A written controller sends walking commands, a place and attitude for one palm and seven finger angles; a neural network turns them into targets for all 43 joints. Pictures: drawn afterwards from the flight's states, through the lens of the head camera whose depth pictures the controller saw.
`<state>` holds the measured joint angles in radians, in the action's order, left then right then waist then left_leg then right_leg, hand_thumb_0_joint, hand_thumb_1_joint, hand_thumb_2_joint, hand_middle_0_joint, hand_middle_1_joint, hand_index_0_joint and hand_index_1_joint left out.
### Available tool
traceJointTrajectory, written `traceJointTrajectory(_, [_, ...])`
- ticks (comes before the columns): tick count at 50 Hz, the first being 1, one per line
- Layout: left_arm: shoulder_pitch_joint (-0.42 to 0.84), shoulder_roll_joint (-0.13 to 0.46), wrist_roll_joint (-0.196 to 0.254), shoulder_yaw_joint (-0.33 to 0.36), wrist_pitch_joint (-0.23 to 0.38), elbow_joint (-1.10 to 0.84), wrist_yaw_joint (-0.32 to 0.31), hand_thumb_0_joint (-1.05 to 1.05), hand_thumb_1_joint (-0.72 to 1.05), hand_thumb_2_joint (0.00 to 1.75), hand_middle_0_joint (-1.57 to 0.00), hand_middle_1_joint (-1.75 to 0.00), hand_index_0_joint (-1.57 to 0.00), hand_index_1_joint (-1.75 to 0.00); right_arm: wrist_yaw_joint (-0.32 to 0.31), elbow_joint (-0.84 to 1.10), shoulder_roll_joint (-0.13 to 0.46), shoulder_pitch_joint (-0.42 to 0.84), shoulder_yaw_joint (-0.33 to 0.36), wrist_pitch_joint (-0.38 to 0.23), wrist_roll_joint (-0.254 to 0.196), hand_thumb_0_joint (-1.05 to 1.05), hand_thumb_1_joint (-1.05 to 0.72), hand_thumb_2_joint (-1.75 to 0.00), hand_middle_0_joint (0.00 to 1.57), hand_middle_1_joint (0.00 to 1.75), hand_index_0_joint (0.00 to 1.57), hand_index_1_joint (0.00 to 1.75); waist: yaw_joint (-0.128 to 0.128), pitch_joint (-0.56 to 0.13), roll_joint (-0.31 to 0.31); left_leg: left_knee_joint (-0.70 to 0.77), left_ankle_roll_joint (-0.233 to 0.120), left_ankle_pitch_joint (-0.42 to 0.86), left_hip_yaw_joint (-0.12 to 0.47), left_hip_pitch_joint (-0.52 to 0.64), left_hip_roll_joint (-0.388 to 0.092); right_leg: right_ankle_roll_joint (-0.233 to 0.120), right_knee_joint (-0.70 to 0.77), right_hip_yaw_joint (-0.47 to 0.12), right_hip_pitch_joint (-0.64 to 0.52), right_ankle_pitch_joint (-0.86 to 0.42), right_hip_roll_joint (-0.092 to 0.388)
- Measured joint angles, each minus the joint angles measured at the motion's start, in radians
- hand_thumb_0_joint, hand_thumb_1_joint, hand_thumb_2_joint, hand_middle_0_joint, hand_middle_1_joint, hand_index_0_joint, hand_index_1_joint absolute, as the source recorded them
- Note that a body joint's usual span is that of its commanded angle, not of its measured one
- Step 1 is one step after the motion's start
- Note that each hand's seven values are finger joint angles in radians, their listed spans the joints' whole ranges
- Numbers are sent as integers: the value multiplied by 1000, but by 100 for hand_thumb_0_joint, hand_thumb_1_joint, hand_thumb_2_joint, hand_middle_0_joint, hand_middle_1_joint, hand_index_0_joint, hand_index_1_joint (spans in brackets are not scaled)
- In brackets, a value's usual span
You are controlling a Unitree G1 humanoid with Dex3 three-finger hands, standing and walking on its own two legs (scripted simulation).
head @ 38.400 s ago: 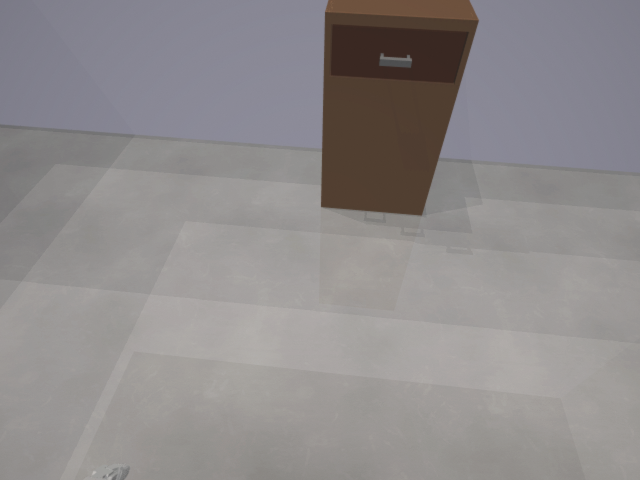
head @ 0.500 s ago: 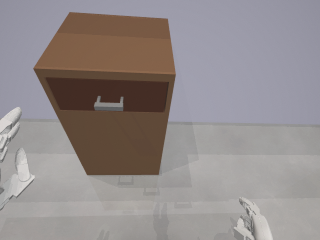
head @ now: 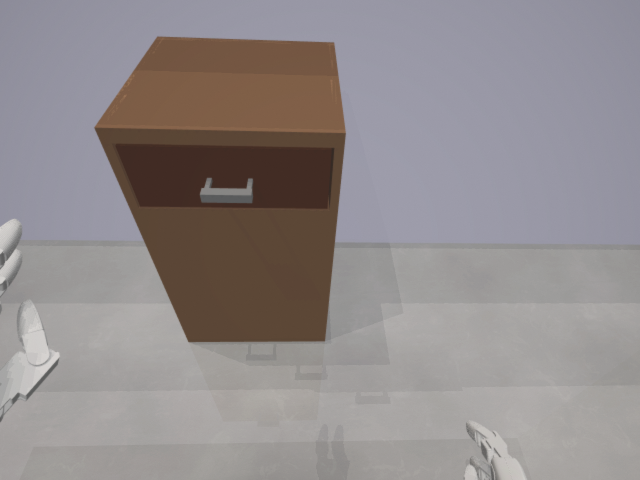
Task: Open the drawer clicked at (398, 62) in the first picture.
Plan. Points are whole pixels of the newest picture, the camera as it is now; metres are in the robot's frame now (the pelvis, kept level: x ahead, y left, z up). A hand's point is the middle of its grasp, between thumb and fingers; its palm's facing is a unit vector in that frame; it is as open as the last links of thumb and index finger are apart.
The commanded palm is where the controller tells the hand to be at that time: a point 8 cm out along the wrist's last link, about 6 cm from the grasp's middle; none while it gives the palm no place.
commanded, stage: step back with the hand held close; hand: left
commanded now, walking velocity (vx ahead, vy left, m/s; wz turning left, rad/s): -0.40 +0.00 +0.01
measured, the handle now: (228, 189) +0.66 +0.22 -0.05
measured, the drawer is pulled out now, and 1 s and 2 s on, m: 0.00 0.00 0.00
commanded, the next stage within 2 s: stop stepping back and stand still in 0.26 s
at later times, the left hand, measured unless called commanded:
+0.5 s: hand out of the picture +0.08 +0.23 +0.17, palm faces +0.30 -0.82 -0.49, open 7.4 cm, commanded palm +0.03 +0.27 +0.19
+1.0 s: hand out of the picture +0.05 +0.24 +0.16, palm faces +0.33 -0.84 -0.43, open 7.4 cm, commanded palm -0.01 +0.28 +0.19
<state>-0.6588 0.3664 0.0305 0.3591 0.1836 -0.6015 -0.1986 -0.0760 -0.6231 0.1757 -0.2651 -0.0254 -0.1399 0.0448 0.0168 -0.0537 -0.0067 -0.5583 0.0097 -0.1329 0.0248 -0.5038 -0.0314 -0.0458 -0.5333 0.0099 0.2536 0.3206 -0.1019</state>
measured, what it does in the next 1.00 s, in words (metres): walks backwards: left foot, then right foot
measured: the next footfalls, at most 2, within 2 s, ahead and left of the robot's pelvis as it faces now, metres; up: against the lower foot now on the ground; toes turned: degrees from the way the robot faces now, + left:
left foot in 0.26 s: -0.02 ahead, +0.11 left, +0.00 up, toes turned +1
right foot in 0.52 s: -0.11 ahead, -0.10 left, +0.00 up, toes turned -2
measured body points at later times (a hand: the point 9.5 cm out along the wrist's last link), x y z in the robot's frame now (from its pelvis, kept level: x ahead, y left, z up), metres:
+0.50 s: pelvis -0.11 +0.00 +0.01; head -0.08 +0.01 +0.46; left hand +0.06 +0.27 +0.20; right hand +0.08 -0.23 -0.05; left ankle -0.06 +0.11 -0.73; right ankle -0.15 -0.09 -0.72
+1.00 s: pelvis -0.15 +0.00 +0.01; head -0.15 +0.02 +0.46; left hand +0.02 +0.28 +0.19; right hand -0.01 -0.24 -0.07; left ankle -0.14 +0.10 -0.73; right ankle -0.15 -0.09 -0.73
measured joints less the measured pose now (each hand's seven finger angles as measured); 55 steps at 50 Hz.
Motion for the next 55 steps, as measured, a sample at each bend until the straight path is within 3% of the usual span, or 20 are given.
traceJointTrajectory(3, [37,-6,-8,-37,1,26,18,2,89,90,-21,-30,-21,-30,19,-47,5,27,13,29,-21,1,-90,-90,21,30,21,30,-21,6,11,-211,19,-203,16,-53,38,-30,31,-11,10,-35,9])
traceJointTrajectory(6, [49,3,-22,-36,8,49,32,2,89,90,-21,-30,-21,-30,16,-46,1,44,18,61,-36,1,-90,-90,21,30,21,30,-21,6,48,-335,28,-268,-28,-40,55,-27,72,-30,10,-69,35])
traceJointTrajectory(10, [63,28,-24,-20,5,50,43,2,89,90,-21,-30,-21,-30,3,1,12,73,16,82,-45,2,-90,-90,21,30,21,30,-7,19,69,-204,15,-280,-57,70,51,-20,112,-35,28,-116,45])
traceJointTrajectory(13, [58,42,-12,-19,10,6,55,2,89,90,-21,-30,-21,-30,1,55,45,91,26,86,-54,1,-90,-90,21,30,21,30,13,36,25,40,-1,-61,-33,181,20,-10,100,-3,63,-132,16])
traceJointTrajectory(14, [61,58,-9,-14,18,-4,61,2,89,90,-21,-30,-21,-30,2,59,44,101,38,85,-58,1,-90,-90,20,30,21,30,17,46,27,69,-13,-86,-29,189,22,-4,78,3,83,-128,18])
traceJointTrajectory(17, [30,97,7,21,30,-15,75,2,89,90,-21,-30,-21,-30,12,61,21,122,49,76,-53,1,-90,-90,20,30,20,30,7,63,75,80,-35,-94,-57,179,47,34,-10,-18,127,-86,44])
traceJointTrajectory(21, [-21,80,15,30,20,-42,74,2,89,90,-21,-30,-21,-30,25,67,11,104,37,21,-37,1,-90,-90,20,30,20,30,-8,54,54,101,-35,-51,-57,163,27,54,-162,-6,129,54,36])
traceJointTrajectory(25, [-50,48,11,24,10,-54,58,2,89,90,-21,-30,-21,-30,28,64,2,80,6,-2,-45,1,-90,-90,20,30,20,30,-24,42,50,79,-20,-36,-69,134,15,69,-2,16,6,11,65])
traceJointTrajectory(27, [-30,29,5,10,5,-30,57,2,89,90,-21,-30,-21,-30,27,51,6,77,-5,3,-45,1,-90,-90,21,30,21,30,-30,44,31,38,-11,-51,-61,109,0,13,55,20,-17,-26,48])
traceJointTrajectory(30, [8,-4,2,-27,-8,13,51,2,89,90,-21,-30,-21,-30,25,17,14,52,-7,21,-49,1,-90,-90,21,30,21,30,-36,28,10,-68,-7,-149,-22,91,6,-16,68,26,-20,-48,31])
traceJointTrajectory(33, [33,-20,-4,-43,-13,38,43,2,89,90,-21,-30,-21,-30,18,-10,20,13,-5,39,-48,1,-90,-90,21,30,21,30,-31,-3,23,-147,-11,-207,-21,113,22,-17,78,23,-23,-59,38])
traceJointTrajectory(37, [48,-19,-8,-50,-2,39,37,2,89,90,-21,-30,-21,-30,4,-18,45,-32,5,36,-41,1,-90,-90,21,30,21,30,0,-23,18,27,-30,-169,-31,224,9,-8,71,47,-20,-58,40])
traceJointTrajectory(44, [-2,23,-8,-5,15,44,34,2,89,90,-21,-30,-21,-30,-9,-1,43,-37,10,15,-39,2,-90,-90,20,30,20,30,22,-5,46,60,-35,-126,-63,245,36,14,48,19,-12,-59,70])
traceJointTrajectory(55, [2,-12,-5,-31,28,52,43,2,89,90,-21,-30,-21,-30,14,-3,22,18,-2,6,-44,1,-90,-90,20,30,20,30,-2,25,20,38,-38,-130,-64,230,25,17,73,18,-18,-80,60])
